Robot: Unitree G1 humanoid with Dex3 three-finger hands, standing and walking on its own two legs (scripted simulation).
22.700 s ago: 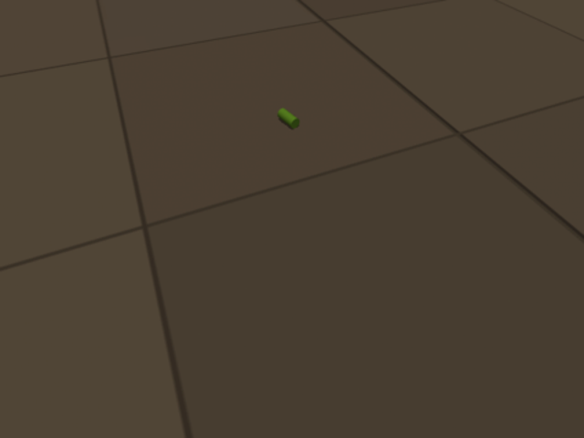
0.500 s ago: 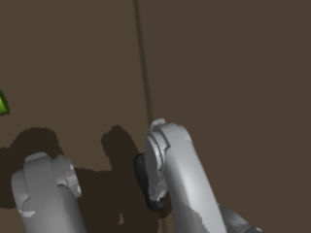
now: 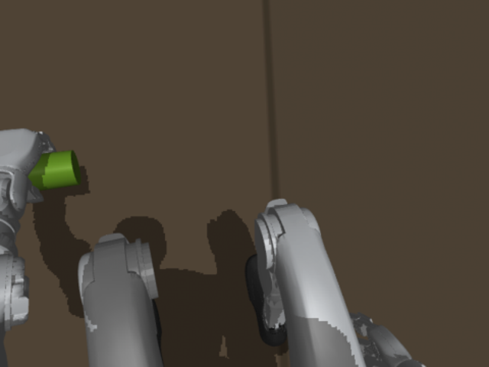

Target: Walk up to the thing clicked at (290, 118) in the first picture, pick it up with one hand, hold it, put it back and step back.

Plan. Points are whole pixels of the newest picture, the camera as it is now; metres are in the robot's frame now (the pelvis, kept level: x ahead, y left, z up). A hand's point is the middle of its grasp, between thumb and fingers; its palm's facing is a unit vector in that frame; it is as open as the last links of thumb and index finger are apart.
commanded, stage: lift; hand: left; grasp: from above
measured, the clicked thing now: (32, 173) +0.45 +0.29 -0.20
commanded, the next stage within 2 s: hold in 1.82 s
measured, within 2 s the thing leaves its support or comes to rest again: neither
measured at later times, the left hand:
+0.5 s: hand out of the picture +0.42 +0.30 -0.10, palm faces -0.48 -0.08 -0.87, open 8.9 cm
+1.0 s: hand out of the picture +0.37 +0.28 +0.09, palm faces -0.43 -0.12 -0.90, open 9.0 cm
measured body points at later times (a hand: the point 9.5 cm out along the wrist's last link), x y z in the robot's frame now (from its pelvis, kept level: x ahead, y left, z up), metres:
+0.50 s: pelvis +0.00 +0.00 +0.05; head +0.21 +0.06 +0.44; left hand +0.44 +0.30 -0.05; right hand +0.07 -0.28 -0.06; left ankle +0.07 +0.13 -0.30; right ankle +0.11 -0.14 -0.30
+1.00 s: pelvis +0.01 +0.00 +0.19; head +0.17 +0.03 +0.61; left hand +0.38 +0.28 +0.14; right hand +0.17 -0.26 +0.07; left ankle +0.07 +0.13 -0.30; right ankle +0.11 -0.14 -0.30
